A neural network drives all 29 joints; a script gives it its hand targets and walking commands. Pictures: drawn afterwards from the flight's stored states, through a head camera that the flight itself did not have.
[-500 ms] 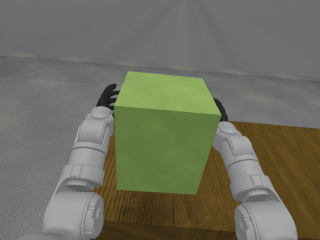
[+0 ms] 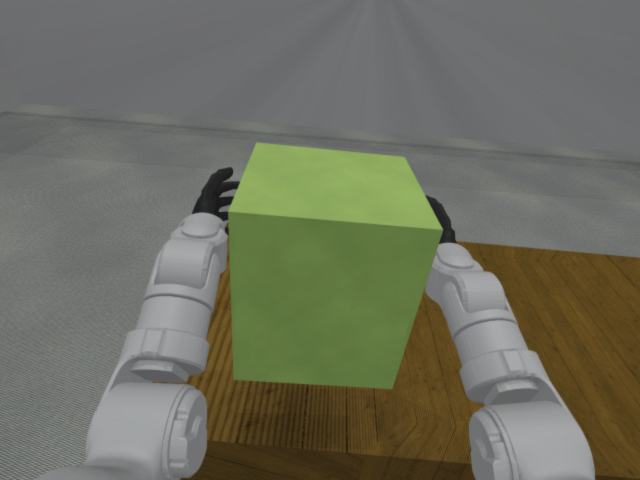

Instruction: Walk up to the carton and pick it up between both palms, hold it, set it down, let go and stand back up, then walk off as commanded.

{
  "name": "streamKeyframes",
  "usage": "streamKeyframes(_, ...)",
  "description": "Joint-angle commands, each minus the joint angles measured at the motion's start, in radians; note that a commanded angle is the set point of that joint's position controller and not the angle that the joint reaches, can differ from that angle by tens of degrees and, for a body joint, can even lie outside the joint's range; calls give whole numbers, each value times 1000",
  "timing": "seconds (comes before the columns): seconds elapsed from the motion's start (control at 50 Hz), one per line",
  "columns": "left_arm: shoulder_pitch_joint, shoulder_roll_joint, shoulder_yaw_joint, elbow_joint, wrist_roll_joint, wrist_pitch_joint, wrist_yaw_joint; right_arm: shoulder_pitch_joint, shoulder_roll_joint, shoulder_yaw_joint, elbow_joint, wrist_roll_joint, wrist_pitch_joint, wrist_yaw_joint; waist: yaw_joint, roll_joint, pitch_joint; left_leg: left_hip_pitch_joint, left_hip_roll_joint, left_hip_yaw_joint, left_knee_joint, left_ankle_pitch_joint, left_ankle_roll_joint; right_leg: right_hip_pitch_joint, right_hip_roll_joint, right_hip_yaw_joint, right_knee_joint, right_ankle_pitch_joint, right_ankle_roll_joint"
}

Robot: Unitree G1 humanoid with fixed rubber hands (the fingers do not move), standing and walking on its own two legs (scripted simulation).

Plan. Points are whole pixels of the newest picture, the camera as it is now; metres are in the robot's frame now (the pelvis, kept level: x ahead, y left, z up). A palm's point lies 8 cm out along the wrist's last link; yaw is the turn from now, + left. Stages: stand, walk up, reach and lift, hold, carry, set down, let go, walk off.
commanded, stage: hold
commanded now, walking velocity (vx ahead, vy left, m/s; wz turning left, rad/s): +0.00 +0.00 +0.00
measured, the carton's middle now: (322, 263) +0.37 +0.01 +0.15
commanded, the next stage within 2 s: set down in 0.22 s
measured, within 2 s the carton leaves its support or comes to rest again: neither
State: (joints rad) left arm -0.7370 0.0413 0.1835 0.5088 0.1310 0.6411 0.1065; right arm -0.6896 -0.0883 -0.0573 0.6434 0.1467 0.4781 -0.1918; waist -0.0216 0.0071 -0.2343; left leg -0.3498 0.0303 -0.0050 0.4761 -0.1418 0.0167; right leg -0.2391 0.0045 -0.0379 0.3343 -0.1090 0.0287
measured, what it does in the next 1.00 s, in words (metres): stands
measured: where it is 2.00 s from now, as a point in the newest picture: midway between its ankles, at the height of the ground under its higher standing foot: outside the picture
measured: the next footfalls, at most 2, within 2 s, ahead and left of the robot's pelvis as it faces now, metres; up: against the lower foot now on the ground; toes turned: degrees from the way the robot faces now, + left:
none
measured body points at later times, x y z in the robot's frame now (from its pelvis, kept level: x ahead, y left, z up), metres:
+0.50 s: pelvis +0.00 +0.00 +0.00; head -0.06 +0.02 +0.45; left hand +0.40 +0.16 +0.21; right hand +0.39 -0.15 +0.18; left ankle +0.07 +0.10 -0.74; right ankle +0.04 -0.14 -0.74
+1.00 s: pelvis +0.03 +0.00 +0.00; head +0.02 +0.03 +0.45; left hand +0.43 +0.15 +0.12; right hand +0.41 -0.15 +0.11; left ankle +0.07 +0.10 -0.74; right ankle +0.04 -0.14 -0.74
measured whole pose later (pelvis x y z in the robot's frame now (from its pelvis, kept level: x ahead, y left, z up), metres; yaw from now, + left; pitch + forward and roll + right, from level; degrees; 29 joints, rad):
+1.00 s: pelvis +0.03 +0.00 +0.00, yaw +0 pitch +4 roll -3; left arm -0.59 0.04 0.16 0.52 0.08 0.32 0.09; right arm -0.54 0.02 -0.15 0.61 0.06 0.19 -0.18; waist -0.03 -0.02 -0.12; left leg -0.35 0.03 0.00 0.44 -0.16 0.01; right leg -0.23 0.00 -0.04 0.27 -0.11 0.03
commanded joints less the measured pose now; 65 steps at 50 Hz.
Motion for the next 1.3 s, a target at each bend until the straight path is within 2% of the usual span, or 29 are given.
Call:
streamKeyframes(0.0, -777, -815, -369, -235, -165, -72, -171, -1203, 674, 291, -501, 164, -140, 143, 6, 5, -338, 292, -44, -49, -169, -15, -19, 167, 66, 24, -66, -66, -13)
streamKeyframes(0.2, -769, -812, -370, -248, -163, -72, -172, -1195, 672, 299, -512, 168, -143, 142, 0, 8, -348, 299, -48, -46, -162, 16, -21, 180, 67, 25, -65, -44, -14)
streamKeyframes(0.22, -815, -829, -417, -191, -162, -94, -186, -1106, 726, 263, -431, 166, -129, 127, -61, 10, -296, 307, -59, -51, -181, -65, -6, 136, 65, 26, -64, -87, -13)
streamKeyframes(0.34, -795, -784, -299, -59, -109, -145, -218, -1133, 719, 192, -384, 82, -187, 146, -30, 0, -239, 278, -46, -40, -216, -165, 4, 113, 53, 20, -84, -175, -14)
streamKeyframes(0.38, -788, -745, -253, 0, -81, -174, -238, -1106, 710, 167, -353, 31, -216, 153, -38, -16, -229, 272, -44, -30, -222, -197, 4, 122, 47, 16, -89, -193, -12)
streamKeyframes(0.42, -769, -710, -212, 39, -44, -198, -255, -1077, 695, 150, -327, -17, -248, 164, -26, -24, -210, 271, -42, -18, -227, -220, 8, 131, 40, 15, -90, -215, -6)
streamKeyframes(0.48, -731, -687, -207, 58, -19, -226, -273, -1021, 667, 137, -309, -68, -283, 161, -36, -41, -229, 303, -40, -5, -228, -190, 4, 157, 40, 8, -89, -183, 0)
streamKeyframes(0.6, -649, -685, -264, 15, -10, -266, -278, -928, 656, 173, -332, -113, -344, 151, -52, -31, -311, 383, -48, 10, -196, -61, -12, 202, 44, -5, -74, -63, 10)
streamKeyframes(0.68, -625, -732, -383, -110, -58, -318, -260, -854, 699, 254, -402, -92, -385, 139, -67, -8, -470, 477, -51, 6, -139, 175, -38, 254, 56, -16, -53, 144, 8)
streamKeyframes(0.74, -599, -775, -492, -225, -96, -355, -236, -778, 717, 322, -453, -66, -407, 129, -90, 31, -567, 546, -51, -10, -77, 401, -76, 289, 67, -17, -37, 308, -2)
streamKeyframes(0.82, -602, -790, -583, -339, -131, -385, -211, -708, 733, 371, -482, -47, -419, 120, -111, 62, -617, 602, -46, -27, -23, 589, -110, 282, 75, -20, -31, 402, -10)
streamKeyframes(0.92, -586, -798, -649, -403, -166, -389, -184, -701, 724, 409, -567, -3, -429, 112, -115, 88, -626, 614, -43, -44, 6, 666, -127, 247, 77, -18, -32, 420, -14)
streamKeyframes(1.0, -584, -778, -615, -349, -160, -383, -182, -734, 709, 396, -586, 2, -419, 115, -110, 68, -571, 577, -47, -43, -12, 543, -110, 218, 68, -15, -44, 344, -12)
streamKeyframes(1.06, -615, -756, -549, -244, -140, -388, -191, -770, 698, 353, -530, -21, -409, 124, -105, 49, -491, 515, -47, -37, -51, 368, -90, 193, 59, -10, -52, 233, -14)
streamKeyframes(1.08, -619, -750, -526, -211, -127, -392, -196, -789, 706, 347, -513, -27, -410, 128, -89, 45, -480, 492, -50, -31, -65, 307, -80, 194, 56, -5, -55, 209, -13)
streamKeyframes(1.1, -631, -738, -492, -162, -113, -395, -203, -785, 704, 321, -466, -49, -407, 131, -90, 41, -432, 463, -53, -26, -85, 234, -72, 192, 49, -4, -57, 173, -12)
streamKeyframes(1.16, -621, -705, -378, -5, -63, -393, -227, -826, 702, 261, -391, -96, -408, 144, -67, 8, -325, 396, -57, -12, -137, 69, -43, 178, 36, 2, -70, 69, -4)
streamKeyframes(1.2, -606, -686, -311, 78, -30, -393, -249, -810, 684, 212, -330, -134, -412, 151, -69, -11, -254, 360, -59, 0, -170, -33, -28, 182, 25, 6, -81, -3, 1)
streamKeyframes(1.24, -600, -679, -256, 152, -3, -396, -269, -820, 671, 180, -292, -166, -426, 157, -60, -25, -206, 348, -55, 8, -195, -97, -19, 179, 17, 6, -85, -61, 7)
streamKeyframes(1.28, -617, -682, -221, 178, 17, -414, -277, -825, 655, 149, -256, -196, -443, 167, -57, -23, -197, 351, -51, 16, -204, -119, -18, 172, 16, 1, -84, -92, 3)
